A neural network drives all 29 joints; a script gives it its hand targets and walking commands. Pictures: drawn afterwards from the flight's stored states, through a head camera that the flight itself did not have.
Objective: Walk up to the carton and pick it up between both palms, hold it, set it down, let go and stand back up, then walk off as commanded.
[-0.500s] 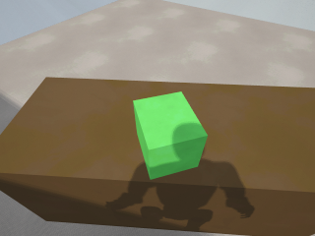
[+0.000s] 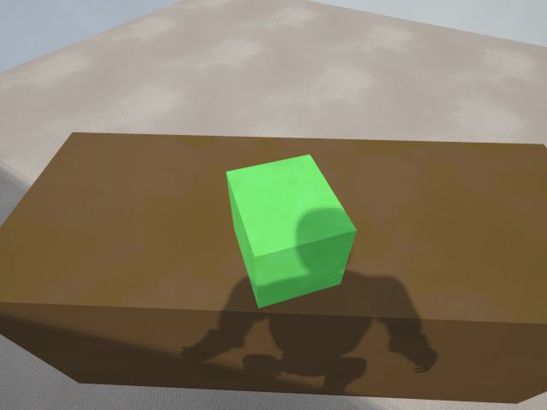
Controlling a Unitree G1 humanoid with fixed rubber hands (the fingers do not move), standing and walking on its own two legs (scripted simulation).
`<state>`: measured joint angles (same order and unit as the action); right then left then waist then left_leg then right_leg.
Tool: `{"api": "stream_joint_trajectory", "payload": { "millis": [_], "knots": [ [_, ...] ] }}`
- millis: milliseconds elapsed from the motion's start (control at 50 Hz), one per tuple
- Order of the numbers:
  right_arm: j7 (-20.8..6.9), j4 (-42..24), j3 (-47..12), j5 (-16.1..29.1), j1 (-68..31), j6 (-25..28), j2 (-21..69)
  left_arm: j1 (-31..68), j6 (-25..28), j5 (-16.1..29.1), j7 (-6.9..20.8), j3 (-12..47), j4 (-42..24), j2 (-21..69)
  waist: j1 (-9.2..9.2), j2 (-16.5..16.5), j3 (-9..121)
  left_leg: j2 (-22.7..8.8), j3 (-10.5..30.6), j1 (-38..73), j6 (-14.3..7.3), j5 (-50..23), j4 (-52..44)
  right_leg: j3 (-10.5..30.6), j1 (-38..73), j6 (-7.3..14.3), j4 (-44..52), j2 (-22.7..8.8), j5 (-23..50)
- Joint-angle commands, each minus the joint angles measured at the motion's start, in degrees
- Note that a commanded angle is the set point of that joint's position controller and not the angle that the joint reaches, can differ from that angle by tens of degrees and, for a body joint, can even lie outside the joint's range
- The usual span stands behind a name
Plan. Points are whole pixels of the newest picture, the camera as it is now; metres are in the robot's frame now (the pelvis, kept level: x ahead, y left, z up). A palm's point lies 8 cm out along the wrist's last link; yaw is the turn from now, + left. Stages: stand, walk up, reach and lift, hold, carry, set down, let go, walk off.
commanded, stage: stand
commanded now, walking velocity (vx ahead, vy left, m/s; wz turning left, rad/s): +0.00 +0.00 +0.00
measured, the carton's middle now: (284, 229) +0.47 +0.01 -0.06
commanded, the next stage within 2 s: walk off in 1.18 s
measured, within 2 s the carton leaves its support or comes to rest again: neither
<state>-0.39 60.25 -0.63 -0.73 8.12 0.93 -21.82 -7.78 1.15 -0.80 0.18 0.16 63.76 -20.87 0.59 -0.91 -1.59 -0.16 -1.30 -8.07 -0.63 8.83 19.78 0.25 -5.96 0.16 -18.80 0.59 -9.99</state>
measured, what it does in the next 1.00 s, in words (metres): stands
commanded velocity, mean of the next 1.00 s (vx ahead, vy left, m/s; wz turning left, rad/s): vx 0.00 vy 0.00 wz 0.00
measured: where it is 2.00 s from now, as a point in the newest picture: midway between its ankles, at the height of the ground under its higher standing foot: outside the picture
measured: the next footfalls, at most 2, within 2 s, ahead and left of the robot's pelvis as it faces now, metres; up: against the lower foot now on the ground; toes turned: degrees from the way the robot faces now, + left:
left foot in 1.86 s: -0.10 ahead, +0.13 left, +0.00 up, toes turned +1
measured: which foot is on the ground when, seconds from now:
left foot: down 0.00-1.00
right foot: down 0.00-1.00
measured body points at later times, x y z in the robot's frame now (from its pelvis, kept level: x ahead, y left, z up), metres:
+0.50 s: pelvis +0.01 +0.00 +0.00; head +0.01 +0.01 +0.45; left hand +0.09 +0.31 -0.13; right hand +0.09 -0.31 -0.12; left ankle +0.02 +0.11 -0.75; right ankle +0.01 -0.12 -0.75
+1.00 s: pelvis +0.01 +0.00 +0.00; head +0.02 +0.01 +0.45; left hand +0.09 +0.31 -0.13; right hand +0.10 -0.31 -0.12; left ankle +0.02 +0.11 -0.75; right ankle +0.01 -0.12 -0.75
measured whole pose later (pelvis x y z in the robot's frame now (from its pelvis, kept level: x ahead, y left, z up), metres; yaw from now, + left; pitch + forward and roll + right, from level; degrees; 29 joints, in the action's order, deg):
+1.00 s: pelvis +0.01 +0.00 +0.00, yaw -1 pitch -2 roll +0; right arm 0.0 62.6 0.1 -0.6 6.6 1.1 -21.9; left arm -7.6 0.7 -0.5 0.2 -0.4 64.2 -21.1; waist 0.0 -1.0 -2.3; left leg 0.2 -2.3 -6.3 -0.8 9.0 17.5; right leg 0.8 -5.1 -0.3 -17.8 -0.2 -10.5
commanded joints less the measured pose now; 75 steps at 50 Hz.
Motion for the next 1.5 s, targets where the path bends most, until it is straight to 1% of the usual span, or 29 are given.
{"api": "stream_joint_trajectory", "payload": {
  "millis": [0, 60, 120, 140, 180, 200, 300, 340, 380, 420, 440, 520, 580, 620, 660, 680, 720, 820, 920, 1000, 1040, 1100, 1140, 1240, 1260, 1340, 1360, 1420, 1480],
  "knots": [
    [0.66, -2.15, 2.27, 0.38, -1.93, 0.88, -10.45, 2.51, 1.10, 0.46, -0.62, -2.03, -2.75, -12.26, -0.76, -1.40, 1.21, -7.68, 7.40, 2.88, -2.46, -3.64, -2.81, 5.98, -3.94, 1.14, 4.80, -7.89, 0.53],
    [0.78, -2.59, 2.28, 0.28, -3.77, 1.28, -10.43, 1.90, 0.92, 0.60, -0.67, -2.20, -2.59, -10.76, -0.49, 3.72, 3.53, -7.72, 5.61, 3.59, -1.38, -2.97, -3.02, 5.85, -1.67, 1.13, 4.74, -7.34, 1.81],
    [1.52, -1.38, 2.44, 0.69, -3.03, 1.36, -10.79, 3.00, 0.86, 0.69, -0.56, -2.10, -3.61, -9.69, -1.17, -2.68, 4.91, -8.21, 5.53, 3.22, -2.01, -6.92, -2.17, 6.02, 1.61, 1.47, 3.59, -7.91, 7.27],
    [1.33, -2.06, 1.97, 0.14, -3.04, 1.02, -10.74, 3.48, 0.92, 0.84, -0.76, -1.42, -2.98, -9.53, -0.65, 1.81, 1.55, -7.34, 5.78, 1.77, -2.16, -6.21, -3.19, 6.10, -0.78, 1.05, 3.67, -7.88, 5.39],
    [0.74, -1.67, 1.38, 0.05, -2.57, 1.37, -9.61, 2.75, 0.58, 0.22, -0.66, -1.97, -2.20, -11.20, -0.58, -1.80, 0.05, -7.31, 6.41, 0.55, -1.72, -3.00, -3.22, 4.89, -1.34, 0.75, 4.06, -6.82, 1.56],
    [1.05, -1.98, 2.26, -0.04, -4.51, 0.72, -10.55, 2.88, 0.52, 0.12, -0.49, -1.56, -2.39, -9.89, -1.32, 1.69, 0.03, -7.44, 5.61, 1.69, -1.73, -3.76, -3.55, 5.15, -1.81, 0.70, 4.98, -7.25, 1.94],
    [0.83, -1.78, 2.52, 0.28, -2.72, 0.60, -10.66, 2.76, 0.28, 0.63, -0.83, -2.07, -1.65, -10.91, 0.36, -0.33, 1.26, -7.52, 5.32, 3.02, -1.31, -2.96, -3.76, 5.20, -2.21, 0.60, 3.69, -7.52, 3.74],
    [1.01, -1.69, 2.05, 0.21, -3.82, 0.74, -9.97, 2.39, 0.80, 0.67, -0.96, -2.92, -2.14, -11.61, -1.05, 3.92, -0.45, -7.37, 5.61, 1.79, -1.63, -3.55, -4.50, 5.78, -2.12, 0.46, 4.47, -7.13, 2.44],
    [1.00, -1.86, 2.37, 0.40, -3.85, 1.12, -10.53, 3.49, 0.65, -0.55, -0.67, -2.50, -3.15, -11.20, -0.12, -0.20, 2.97, -7.91, 5.93, 3.76, -1.53, -3.74, -3.10, 4.33, -0.87, 0.91, 3.89, -7.15, 2.64],
    [0.88, -1.70, 2.70, 0.31, -3.96, 1.08, -12.43, 2.74, 0.55, 1.26, -0.52, -1.91, -3.04, -7.70, -1.46, 3.14, 3.03, -7.95, 5.76, 2.06, -2.24, -4.43, -2.76, 5.60, -0.22, 1.20, 4.62, -8.64, 4.52],
    [1.17, -1.10, 2.62, -0.31, -2.60, 1.04, -12.00, 2.74, 0.75, 0.52, -0.37, -2.25, -2.76, -10.71, -0.21, -2.81, 1.10, -8.38, 6.31, 4.28, -1.92, -6.90, -3.70, 4.41, -1.70, 1.16, 3.56, -7.78, 5.12],
    [1.21, -1.26, 2.57, 0.42, -3.48, 0.67, -11.72, 1.21, 0.18, 0.93, -0.95, -2.06, -2.17, -9.12, -0.36, 5.03, 3.02, -7.67, 5.61, 3.20, -1.97, -7.21, -3.90, 5.50, 0.87, 0.54, 4.18, -8.22, 6.49],
    [1.30, -0.85, 2.11, 0.35, -4.70, 0.98, -10.38, 2.51, 0.65, 0.37, -0.52, -2.02, -2.96, -11.00, -1.71, -1.04, 3.90, -8.61, 5.91, 3.89, -1.59, -5.84, -3.84, 5.38, -0.06, 1.52, 3.89, -8.38, 5.29],
    [1.10, -1.58, 2.47, -0.30, -6.06, 1.14, -11.07, 3.78, 0.39, 0.15, -0.53, -2.02, -2.17, -10.86, -0.45, -1.74, 1.46, -7.80, 5.78, 3.89, -1.53, -4.02, -4.75, 5.07, -1.86, 0.79, 4.80, -7.59, 3.82],
    [1.42, -1.18, 2.98, 0.22, -4.64, 0.84, -12.37, 3.15, 0.17, 0.19, -0.48, -1.90, -2.77, -10.43, -0.81, 3.55, 1.08, -7.77, 5.12, 3.79, -1.15, -5.51, -3.72, 5.62, -1.63, 1.23, 4.85, -8.07, 5.13],
    [1.26, -0.46, 2.52, -0.40, -3.57, 0.62, -11.53, 2.84, 0.07, 0.32, -0.66, -2.24, -2.28, -12.04, -0.76, -1.64, 0.24, -7.98, 6.09, 3.17, -1.29, -8.06, -5.41, 4.44, 0.05, 0.42, 4.56, -7.47, 5.47],
    [1.68, -0.67, 3.20, 0.15, -3.96, 1.11, -12.39, 1.76, 0.71, 0.90, -0.84, -1.81, -2.81, -8.50, -1.58, 2.50, 3.83, -8.09, 5.55, 4.90, -1.49, -8.22, -3.43, 5.23, 0.89, 1.14, 3.82, -8.41, 6.47],
    [1.23, 0.17, 2.64, -0.19, -2.52, 0.18, -11.02, 2.50, 0.04, 0.38, -0.84, -2.55, -1.72, -12.98, -0.03, -1.67, -0.28, -7.50, 6.82, 4.17, -1.30, 1.71, -7.08, 4.67, -4.02, 1.05, 5.06, -6.88, -2.81],
    [0.76, -0.51, 3.47, -0.14, -4.10, 0.91, -12.16, 0.10, 0.35, 0.12, -0.26, -2.16, -2.22, -10.44, -0.76, 4.81, 1.47, -7.61, 5.58, 2.73, -1.08, 0.38, -4.88, 5.32, -1.96, 0.98, 5.28, -8.22, 0.71],
    [0.76, -0.53, 3.21, 0.32, -4.29, 1.64, -11.32, 1.59, 0.43, 0.02, -0.57, -1.70, -2.12, -10.17, -0.10, -3.29, 3.03, -8.34, 6.89, 5.98, -1.46, -5.34, -4.63, 4.73, -2.45, 1.31, 3.93, -8.04, 3.57],
    [0.85, -0.42, 3.66, 0.29, -3.66, 1.44, -12.86, 0.35, 0.22, -0.16, -0.47, -2.17, -2.59, -10.25, -0.51, 1.78, 1.70, -7.73, 5.29, 3.85, -1.01, -4.92, -4.00, 4.66, -1.50, 1.26, 3.90, -8.12, 7.35],
    [1.23, 0.19, 2.97, 0.28, -3.71, 1.26, -11.84, 1.42, 0.55, 0.33, -0.87, -1.87, -2.23, -10.01, -0.62, -0.71, 6.06, -8.31, 5.65, 6.53, -1.70, -9.80, -3.77, 4.98, 0.35, 1.68, 2.28, -8.72, 8.01],
    [0.58, 0.79, 3.21, 0.05, -2.54, 0.71, -12.89, 1.53, 0.28, 0.62, -1.01, -1.90, -2.43, -9.71, 0.10, 3.18, 5.80, -7.71, 4.63, 5.84, -0.75, -10.84, -3.12, 4.17, 1.51, 1.18, 2.49, -8.33, 10.00],
    [1.35, 0.45, 3.16, -0.16, -2.76, 1.03, -11.98, 1.04, -0.08, 0.21, -0.78, -2.50, -2.66, -11.83, -1.02, -0.97, 3.73, -8.33, 4.26, 7.18, -0.93, -12.60, -1.76, 4.56, 0.06, 1.28, 3.06, -8.25, 10.55],
    [1.30, 0.43, 2.76, 0.46, -2.90, 0.97, -11.64, 1.09, -0.05, -0.03, -0.84, -1.86, -2.05, -11.01, 0.09, 2.74, 0.00, -7.26, 4.81, 4.33, -0.08, -9.62, -3.11, 4.92, -1.78, 1.14, 3.23, -8.11, 9.52],
    [1.40, 0.03, 2.40, 0.25, -5.54, 0.69, -10.11, 4.87, 0.14, 0.49, -1.10, -2.20, -3.20, -11.63, 0.32, -1.42, -0.34, -8.37, 5.75, 4.34, -0.96, -6.97, -4.54, 5.37, -1.86, 1.70, 3.56, -8.05, 6.42],
    [0.77, -1.81, 5.15, 0.35, -4.03, -1.00, -12.87, 1.09, -1.14, 0.87, -0.97, -5.16, -6.36, -12.84, 0.07, 2.20, -4.47, -9.66, 5.87, -0.41, -3.37, -26.57, 3.68, 4.03, -5.25, 2.26, -4.93, -5.86, 26.06],
    [0.75, -5.56, 5.48, 0.66, -2.20, -1.65, -13.00, -1.69, -1.70, 1.26, -1.18, -6.45, -9.51, -10.68, -0.60, 4.07, 1.75, -13.68, 9.17, -0.47, -8.41, -32.07, 5.49, -0.33, -5.37, 2.84, -15.44, -1.18, 16.85],
    [0.89, -11.50, 6.38, 0.84, -2.87, -2.89, -13.83, -4.16, -2.66, 0.81, -0.59, -7.54, -13.11, -12.05, -0.94, 6.21, 7.77, -12.16, 9.69, -2.43, -9.92, -21.73, 13.80, 3.99, -6.55, 5.88, -22.06, -2.22, 8.39]
  ]
}}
